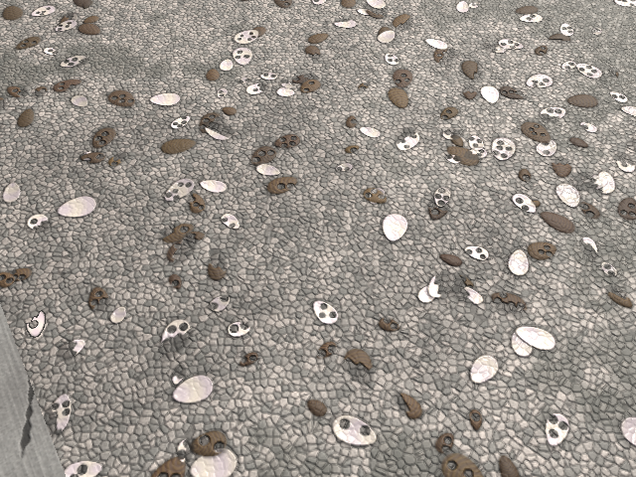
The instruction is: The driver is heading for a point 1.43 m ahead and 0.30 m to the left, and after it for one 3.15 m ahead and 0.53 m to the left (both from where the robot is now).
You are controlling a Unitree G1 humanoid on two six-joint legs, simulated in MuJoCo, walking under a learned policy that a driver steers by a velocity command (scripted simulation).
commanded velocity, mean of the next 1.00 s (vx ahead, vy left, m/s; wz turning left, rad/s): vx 0.50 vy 0.00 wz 0.52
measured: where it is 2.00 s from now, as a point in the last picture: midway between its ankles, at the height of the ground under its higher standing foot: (206, 243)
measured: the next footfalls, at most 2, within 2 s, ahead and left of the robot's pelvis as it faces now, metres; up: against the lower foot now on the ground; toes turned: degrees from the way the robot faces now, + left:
right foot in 0.44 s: +0.44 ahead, -0.08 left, +0.00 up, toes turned +18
left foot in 0.96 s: +0.58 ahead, +0.23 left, +0.00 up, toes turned +33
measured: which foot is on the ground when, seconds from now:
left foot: down 0.00-0.44, up 0.46-0.94, down 0.96-1.00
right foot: up 0.00-0.42, down 0.44-0.98, up 1.00-1.00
